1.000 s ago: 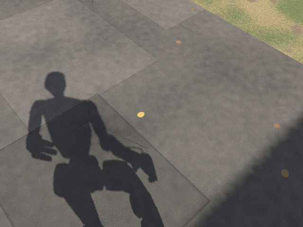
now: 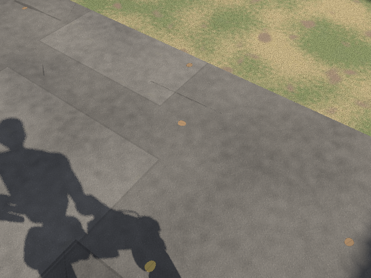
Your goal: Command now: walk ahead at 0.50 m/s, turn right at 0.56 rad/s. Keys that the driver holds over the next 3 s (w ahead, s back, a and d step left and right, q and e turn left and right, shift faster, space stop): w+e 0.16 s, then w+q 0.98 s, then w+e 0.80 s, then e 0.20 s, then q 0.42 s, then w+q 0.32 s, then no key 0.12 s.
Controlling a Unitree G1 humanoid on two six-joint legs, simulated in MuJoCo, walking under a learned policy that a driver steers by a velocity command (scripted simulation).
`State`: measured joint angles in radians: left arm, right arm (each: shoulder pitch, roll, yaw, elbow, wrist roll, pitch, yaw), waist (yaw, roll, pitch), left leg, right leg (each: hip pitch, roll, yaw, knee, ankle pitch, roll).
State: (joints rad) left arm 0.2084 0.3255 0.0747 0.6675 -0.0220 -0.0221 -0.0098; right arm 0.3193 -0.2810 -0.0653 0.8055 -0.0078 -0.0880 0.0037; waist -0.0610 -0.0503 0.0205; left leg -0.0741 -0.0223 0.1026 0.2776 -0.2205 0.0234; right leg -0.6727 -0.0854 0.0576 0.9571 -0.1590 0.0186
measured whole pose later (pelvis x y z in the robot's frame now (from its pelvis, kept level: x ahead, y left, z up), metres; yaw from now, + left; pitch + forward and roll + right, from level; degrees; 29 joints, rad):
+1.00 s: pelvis +0.55 -0.02 +0.00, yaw +13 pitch +1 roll +0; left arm 0.13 0.30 0.05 0.71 0.01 -0.10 0.00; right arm 0.30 -0.28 -0.07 0.72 0.01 -0.05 0.01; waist -0.04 -0.02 0.05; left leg -0.22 -0.12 -0.06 0.37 -0.17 0.11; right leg -0.60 -0.09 0.08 1.00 -0.28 0.04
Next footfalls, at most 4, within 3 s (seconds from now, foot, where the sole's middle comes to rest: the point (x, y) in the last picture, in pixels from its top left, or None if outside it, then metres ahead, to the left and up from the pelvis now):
0.22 right None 0.28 -0.16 -0.78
0.78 left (165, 252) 0.59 0.05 -0.78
1.24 right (194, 177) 0.91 -0.08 -0.78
1.72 left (130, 150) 1.07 0.20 -0.78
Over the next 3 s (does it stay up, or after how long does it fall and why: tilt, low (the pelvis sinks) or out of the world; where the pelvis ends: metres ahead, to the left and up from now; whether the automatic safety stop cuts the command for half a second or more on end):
stays up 1.35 0.10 0.00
